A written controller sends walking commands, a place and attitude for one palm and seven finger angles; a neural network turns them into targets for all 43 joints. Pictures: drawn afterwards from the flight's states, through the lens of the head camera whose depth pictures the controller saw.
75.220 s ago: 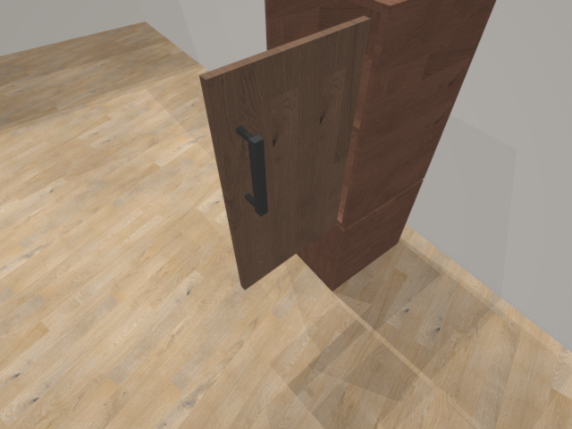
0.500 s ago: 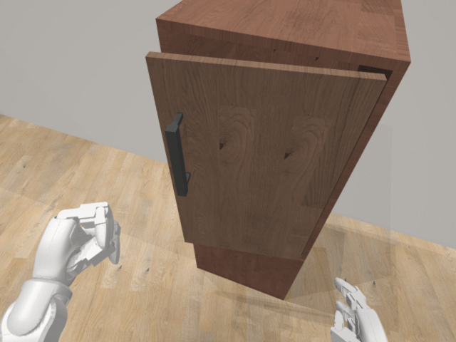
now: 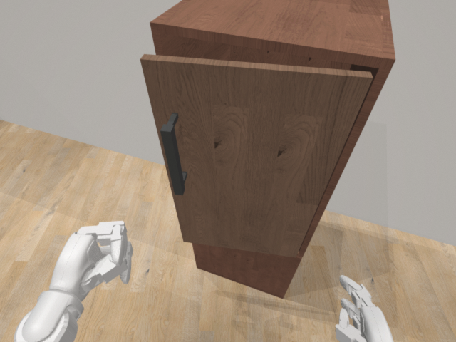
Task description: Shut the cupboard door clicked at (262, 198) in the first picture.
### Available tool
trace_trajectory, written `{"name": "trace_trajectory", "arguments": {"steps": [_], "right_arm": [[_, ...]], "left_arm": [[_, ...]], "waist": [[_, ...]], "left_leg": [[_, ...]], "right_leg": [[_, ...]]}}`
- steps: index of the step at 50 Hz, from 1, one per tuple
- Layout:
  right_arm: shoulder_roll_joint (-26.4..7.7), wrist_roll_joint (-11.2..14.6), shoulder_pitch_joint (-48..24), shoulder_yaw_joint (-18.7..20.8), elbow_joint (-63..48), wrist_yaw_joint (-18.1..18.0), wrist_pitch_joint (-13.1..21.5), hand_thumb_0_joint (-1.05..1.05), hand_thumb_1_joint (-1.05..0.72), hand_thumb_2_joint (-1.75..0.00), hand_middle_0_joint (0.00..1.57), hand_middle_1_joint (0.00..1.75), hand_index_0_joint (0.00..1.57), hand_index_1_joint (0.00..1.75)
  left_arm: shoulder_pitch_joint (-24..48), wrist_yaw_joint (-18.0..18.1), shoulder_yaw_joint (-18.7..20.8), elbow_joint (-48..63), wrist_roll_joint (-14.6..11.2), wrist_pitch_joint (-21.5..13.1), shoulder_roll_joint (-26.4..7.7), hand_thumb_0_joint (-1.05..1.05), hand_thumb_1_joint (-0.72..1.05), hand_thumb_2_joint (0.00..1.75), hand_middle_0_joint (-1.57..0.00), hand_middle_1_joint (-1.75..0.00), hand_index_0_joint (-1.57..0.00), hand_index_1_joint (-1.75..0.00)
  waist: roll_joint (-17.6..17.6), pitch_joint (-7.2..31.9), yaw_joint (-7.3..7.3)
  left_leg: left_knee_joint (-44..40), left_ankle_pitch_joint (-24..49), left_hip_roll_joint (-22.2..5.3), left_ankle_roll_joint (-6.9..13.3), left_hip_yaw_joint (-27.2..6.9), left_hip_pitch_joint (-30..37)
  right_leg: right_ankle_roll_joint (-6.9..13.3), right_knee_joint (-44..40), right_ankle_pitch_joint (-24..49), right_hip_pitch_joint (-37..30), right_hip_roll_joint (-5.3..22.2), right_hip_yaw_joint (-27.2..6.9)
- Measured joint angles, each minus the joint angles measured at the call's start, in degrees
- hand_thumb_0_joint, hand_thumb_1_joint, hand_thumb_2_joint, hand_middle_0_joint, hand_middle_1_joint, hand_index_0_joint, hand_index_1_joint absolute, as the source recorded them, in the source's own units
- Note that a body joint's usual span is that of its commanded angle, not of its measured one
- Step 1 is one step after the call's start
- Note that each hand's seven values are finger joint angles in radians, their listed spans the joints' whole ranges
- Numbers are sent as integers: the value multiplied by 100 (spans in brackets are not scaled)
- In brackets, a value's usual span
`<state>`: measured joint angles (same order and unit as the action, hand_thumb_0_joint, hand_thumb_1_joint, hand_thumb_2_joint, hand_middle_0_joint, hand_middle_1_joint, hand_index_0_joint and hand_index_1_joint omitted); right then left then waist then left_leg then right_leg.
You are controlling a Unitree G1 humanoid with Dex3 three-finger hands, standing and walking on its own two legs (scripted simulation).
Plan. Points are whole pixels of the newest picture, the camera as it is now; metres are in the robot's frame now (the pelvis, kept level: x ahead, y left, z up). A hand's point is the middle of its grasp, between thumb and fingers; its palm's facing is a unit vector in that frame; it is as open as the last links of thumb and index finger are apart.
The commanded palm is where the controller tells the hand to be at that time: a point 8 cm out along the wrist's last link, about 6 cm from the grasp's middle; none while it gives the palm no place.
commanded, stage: bring the fist close to the handle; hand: left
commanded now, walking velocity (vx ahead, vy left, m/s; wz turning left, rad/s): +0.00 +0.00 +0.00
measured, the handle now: (176, 156) +0.43 +0.14 +0.09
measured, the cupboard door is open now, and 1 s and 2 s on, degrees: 11 11 7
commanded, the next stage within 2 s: push the door shut along its arc in 1.34 s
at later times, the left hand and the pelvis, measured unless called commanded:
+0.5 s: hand (147, 220) +0.28 +0.15 +0.10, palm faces -0.05 -1.00 -0.05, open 3.1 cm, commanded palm +0.26 +0.20 +0.10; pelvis +0.01 -0.01 +0.00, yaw +0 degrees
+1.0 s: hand (180, 207) +0.32 +0.11 +0.09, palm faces -0.11 -0.99 -0.02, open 3.1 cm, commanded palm +0.30 +0.17 +0.10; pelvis +0.01 -0.01 +0.00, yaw -1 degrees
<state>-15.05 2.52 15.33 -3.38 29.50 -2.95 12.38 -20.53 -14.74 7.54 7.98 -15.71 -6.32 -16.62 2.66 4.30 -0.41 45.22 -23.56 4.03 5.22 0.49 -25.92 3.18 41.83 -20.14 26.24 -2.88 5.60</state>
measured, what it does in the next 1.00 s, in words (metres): stands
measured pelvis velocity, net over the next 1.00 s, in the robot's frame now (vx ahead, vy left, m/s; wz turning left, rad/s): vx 0.01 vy -0.01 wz -0.01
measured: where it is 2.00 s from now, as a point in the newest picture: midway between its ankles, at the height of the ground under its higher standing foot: outside the picture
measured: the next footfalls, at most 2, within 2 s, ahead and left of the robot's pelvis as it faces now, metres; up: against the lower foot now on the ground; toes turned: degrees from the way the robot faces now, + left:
none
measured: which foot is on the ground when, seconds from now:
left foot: down 0.00-1.00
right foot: down 0.00-1.00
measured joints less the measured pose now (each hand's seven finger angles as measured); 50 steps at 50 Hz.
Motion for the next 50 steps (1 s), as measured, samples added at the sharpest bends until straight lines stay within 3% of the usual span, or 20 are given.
{"name": "trace_trajectory", "arguments": {"steps": [8, 16, 24, 32, 40, 47, 50], "right_arm": [[18, -17, -66, -33, 128, 1, 35, 1, -90, -90, 20, 30, 20, 30], [31, -19, -27, -23, 69, 12, -184, 1, -90, -90, 20, 30, 20, 30], [14, -31, 40, 33, 140, 69, -189, 1, -90, -90, 20, 30, 20, 30], [-28, -8, -105, 41, 127, 45, -374, 1, -90, -90, 20, 30, 20, 30], [63, -21, -104, 19, 181, 107, -427, 1, -90, -90, 20, 30, 20, 30], [6, 5, -76, 56, 123, 147, -595, 1, -90, -90, 20, 30, 20, 30], [24, -17, -87, 62, 134, 133, -612, 1, -90, -90, 20, 30, 20, 30]], "left_arm": [[657, 247, 4, -83, 1, -350, 115, 2, 90, 90, -130, -150, -131, -150], [850, 225, -254, -494, 157, 160, 160, 1, 90, 90, -130, -150, -130, -150], [1037, 502, -129, -385, 147, -249, 238, 2, 90, 90, -130, -150, -130, -150], [1505, 476, -441, -967, 287, 162, 310, 1, 90, 90, -130, -150, -130, -150], [1946, 728, -297, -1157, 295, -179, 338, 2, 90, 90, -130, -150, -130, -150], [2114, 666, -526, -1507, 365, 127, 471, 1, 90, 90, -130, -150, -130, -150], [2104, 766, -651, -1473, 394, 83, 553, 2, 90, 90, -130, -150, -130, -150]], "waist": [[-25, -64, -7], [-13, -1, 76], [-59, 20, 58], [-20, -57, 103], [-101, 18, 115], [-1, 16, 115], [-22, -16, 115]], "left_leg": [[45, -8, 12, -34, -66, -44], [-108, 6, 7, -35, 46, 13], [-125, -29, -11, -72, 18, 56], [-129, -11, -1, -73, 19, 8], [-205, -11, -24, -104, 52, 77], [-260, 17, -5, -88, 61, 111], [-289, 32, 0, -85, 87, 138]], "right_leg": [[29, 35, -28, 22, 14, 68], [34, 9, -40, 53, 4, -56], [67, -12, -78, 6, -18, -35], [71, 10, -78, 65, -6, -34], [101, -28, -80, 26, -33, -74], [83, -62, -63, 1, -15, -87], [83, -57, -58, -5, -10, -113]]}}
